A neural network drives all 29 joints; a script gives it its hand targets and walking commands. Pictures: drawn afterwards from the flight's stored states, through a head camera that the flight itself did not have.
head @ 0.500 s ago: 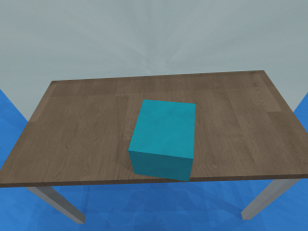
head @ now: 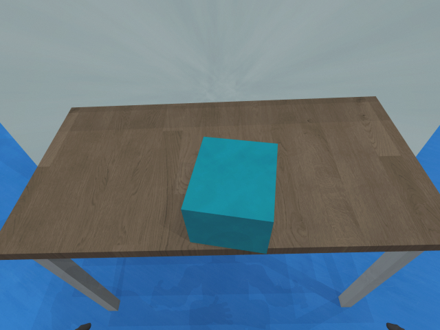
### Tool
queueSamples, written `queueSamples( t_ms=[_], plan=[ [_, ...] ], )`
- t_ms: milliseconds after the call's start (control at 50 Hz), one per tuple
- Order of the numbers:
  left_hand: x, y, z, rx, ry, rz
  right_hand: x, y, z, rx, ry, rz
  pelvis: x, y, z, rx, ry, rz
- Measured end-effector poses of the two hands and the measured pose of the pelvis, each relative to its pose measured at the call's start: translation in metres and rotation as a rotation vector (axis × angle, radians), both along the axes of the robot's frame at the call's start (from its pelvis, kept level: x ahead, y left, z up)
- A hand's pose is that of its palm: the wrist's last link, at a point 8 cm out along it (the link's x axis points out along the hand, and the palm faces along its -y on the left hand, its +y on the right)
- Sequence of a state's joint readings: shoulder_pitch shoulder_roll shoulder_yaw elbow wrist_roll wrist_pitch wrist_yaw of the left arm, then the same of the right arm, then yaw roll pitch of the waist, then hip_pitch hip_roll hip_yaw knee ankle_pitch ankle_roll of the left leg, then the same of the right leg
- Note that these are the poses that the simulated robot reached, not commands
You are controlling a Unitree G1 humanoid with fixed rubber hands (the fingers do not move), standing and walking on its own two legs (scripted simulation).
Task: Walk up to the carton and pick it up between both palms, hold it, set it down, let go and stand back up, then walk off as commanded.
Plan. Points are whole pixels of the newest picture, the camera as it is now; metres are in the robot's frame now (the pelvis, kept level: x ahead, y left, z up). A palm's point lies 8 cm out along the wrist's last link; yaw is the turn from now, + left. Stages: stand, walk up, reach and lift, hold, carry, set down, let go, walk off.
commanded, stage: walk up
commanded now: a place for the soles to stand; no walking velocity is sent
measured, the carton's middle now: (233, 193) +0.41 +0.00 -0.03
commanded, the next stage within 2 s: reach and lift in 0.82 s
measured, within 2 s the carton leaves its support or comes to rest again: neither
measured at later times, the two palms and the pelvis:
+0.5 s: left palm out of the picture +0.05 +0.31 -0.11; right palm out of the picture +0.07 -0.30 -0.11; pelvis -0.01 +0.01 +0.00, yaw +1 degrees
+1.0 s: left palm out of the picture +0.12 +0.30 -0.11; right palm out of the picture +0.12 -0.29 -0.11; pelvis -0.02 +0.00 -0.01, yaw +0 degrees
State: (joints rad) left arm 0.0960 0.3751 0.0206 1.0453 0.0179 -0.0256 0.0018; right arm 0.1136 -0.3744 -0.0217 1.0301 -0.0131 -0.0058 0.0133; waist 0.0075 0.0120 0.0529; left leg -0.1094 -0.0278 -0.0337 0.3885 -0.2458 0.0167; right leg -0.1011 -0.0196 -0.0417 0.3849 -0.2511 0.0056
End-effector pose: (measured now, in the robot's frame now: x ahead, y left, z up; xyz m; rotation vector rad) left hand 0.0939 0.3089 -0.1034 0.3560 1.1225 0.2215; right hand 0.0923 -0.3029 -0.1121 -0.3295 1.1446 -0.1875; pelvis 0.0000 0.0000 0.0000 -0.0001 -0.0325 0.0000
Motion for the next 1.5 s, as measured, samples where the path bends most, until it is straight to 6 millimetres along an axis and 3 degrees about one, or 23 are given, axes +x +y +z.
queueSamples(
  t_ms=[280,560,880,940,1040,1100,1160,1220,1320,1420,1500],
  plan=[
    [-0.021,0.005,-0.007,-0.03,0.04,0.03,-0.029,0.01,0.0,-0.008,0.061,-0.009,-0.008,0.008,0.002,0.005,-0.001,0.012],
    [-0.041,0.001,-0.007,-0.032,0.084,0.06,-0.014,0.006,-0.002,-0.005,0.048,0.023,-0.012,0.005,0.003,-0.001,0.011,0.022],
    [-0.029,0.0,-0.006,-0.038,0.043,0.079,0.0,0.005,0.002,-0.014,0.035,0.044,-0.007,0.002,0.003,-0.003,0.011,0.039],
    [-0.01,-0.001,-0.008,-0.025,0.07,0.086,0.012,0.008,0.0,0.01,-0.05,0.01,-0.014,0.0,-0.003,-0.006,0.014,0.022],
    [0.057,-0.023,-0.011,-0.028,0.03,-0.019,0.038,0.022,-0.001,0.058,-0.154,0.033,-0.026,-0.007,-0.013,-0.008,0.018,-0.003],
    [0.091,-0.044,-0.001,-0.055,-0.05,-0.057,0.039,0.024,0.002,0.075,-0.171,0.038,-0.026,-0.01,-0.012,-0.013,0.025,-0.008],
    [0.104,-0.057,0.017,-0.066,-0.128,-0.076,0.032,0.018,0.01,0.061,-0.213,0.021,-0.019,-0.01,-0.008,-0.013,0.018,-0.019],
    [0.096,-0.056,0.029,-0.061,-0.145,-0.068,0.026,0.012,0.022,0.037,-0.28,0.002,-0.013,-0.011,-0.004,-0.002,-0.004,-0.041],
    [0.06,-0.034,0.03,-0.049,-0.116,-0.008,0.023,0.016,0.033,0.019,-0.363,0.018,-0.011,-0.011,-0.003,-0.002,-0.053,-0.053],
    [0.031,-0.021,0.024,-0.069,-0.098,0.024,0.025,0.048,0.04,0.054,-0.378,0.053,-0.021,-0.012,-0.002,0.002,-0.076,-0.056],
    [0.026,-0.026,0.021,-0.123,-0.124,0.0,0.023,0.077,0.048,0.083,-0.394,0.033,-0.033,-0.008,0.0,-0.002,-0.073,-0.052]
  ],
)
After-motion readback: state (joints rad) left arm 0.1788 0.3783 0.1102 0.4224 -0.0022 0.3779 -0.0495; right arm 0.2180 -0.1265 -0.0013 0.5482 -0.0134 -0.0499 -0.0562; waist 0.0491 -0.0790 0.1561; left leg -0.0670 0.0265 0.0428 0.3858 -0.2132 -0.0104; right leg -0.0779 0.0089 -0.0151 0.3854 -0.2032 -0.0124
